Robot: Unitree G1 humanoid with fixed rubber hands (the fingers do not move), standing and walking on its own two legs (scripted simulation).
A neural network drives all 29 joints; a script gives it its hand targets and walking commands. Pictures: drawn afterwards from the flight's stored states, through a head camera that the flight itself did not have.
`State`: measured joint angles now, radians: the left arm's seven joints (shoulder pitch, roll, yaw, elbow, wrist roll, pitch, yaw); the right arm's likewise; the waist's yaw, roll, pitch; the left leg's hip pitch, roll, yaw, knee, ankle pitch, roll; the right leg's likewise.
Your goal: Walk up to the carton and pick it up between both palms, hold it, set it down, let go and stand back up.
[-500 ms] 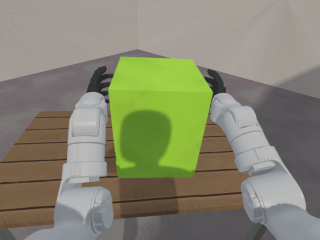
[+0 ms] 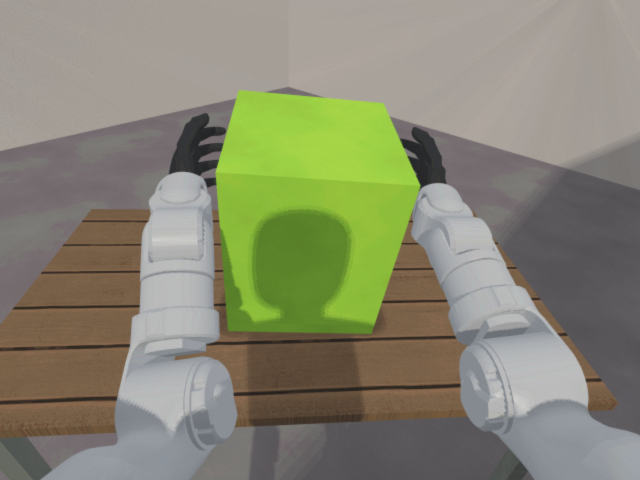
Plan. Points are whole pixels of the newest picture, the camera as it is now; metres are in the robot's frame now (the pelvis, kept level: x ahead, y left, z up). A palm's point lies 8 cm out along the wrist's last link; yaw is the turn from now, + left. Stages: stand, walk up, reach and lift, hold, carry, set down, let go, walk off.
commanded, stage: set down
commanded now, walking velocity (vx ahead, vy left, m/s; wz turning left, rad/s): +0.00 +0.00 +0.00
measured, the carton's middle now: (306, 215) +0.41 +0.04 +0.19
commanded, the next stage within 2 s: none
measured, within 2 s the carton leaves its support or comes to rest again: neither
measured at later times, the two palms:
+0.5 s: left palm (192, 219) +0.36 +0.18 +0.21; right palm (414, 220) +0.39 -0.11 +0.20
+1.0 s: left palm (191, 245) +0.35 +0.18 +0.17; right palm (402, 235) +0.41 -0.10 +0.16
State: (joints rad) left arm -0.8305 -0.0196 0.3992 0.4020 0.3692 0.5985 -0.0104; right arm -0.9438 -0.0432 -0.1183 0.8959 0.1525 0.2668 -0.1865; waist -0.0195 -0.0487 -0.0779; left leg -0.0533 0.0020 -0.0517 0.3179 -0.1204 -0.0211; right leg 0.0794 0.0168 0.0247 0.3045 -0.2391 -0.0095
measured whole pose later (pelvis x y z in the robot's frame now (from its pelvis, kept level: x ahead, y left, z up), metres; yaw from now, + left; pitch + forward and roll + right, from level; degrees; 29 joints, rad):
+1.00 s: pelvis +0.01 -0.02 +0.00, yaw +1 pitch -4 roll +0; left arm -0.63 -0.09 0.34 0.32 0.34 0.46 0.05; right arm -0.78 -0.03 -0.08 0.90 0.09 0.06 -0.15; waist 0.07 -0.05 -0.03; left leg -0.12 0.03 -0.05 0.31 -0.11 -0.05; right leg 0.01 0.03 -0.02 0.31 -0.24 -0.04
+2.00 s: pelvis +0.01 -0.02 +0.00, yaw -1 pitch +7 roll +0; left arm -0.59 -0.17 0.44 0.48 0.31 0.22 0.11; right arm -0.84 -0.05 -0.18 1.09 -0.05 -0.10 -0.07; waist 0.17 -0.01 -0.10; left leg -0.33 0.06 -0.02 0.29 -0.08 -0.06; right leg -0.21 0.05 -0.02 0.31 -0.21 -0.05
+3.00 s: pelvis +0.00 -0.02 +0.00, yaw -2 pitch +11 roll +0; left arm -0.63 -0.21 0.53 0.67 0.35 -0.02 0.13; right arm -0.87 -0.06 -0.37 1.22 -0.21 -0.25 -0.01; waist 0.21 -0.02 -0.12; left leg -0.43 0.07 0.03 0.30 -0.07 -0.04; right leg -0.33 0.05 -0.01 0.33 -0.20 -0.04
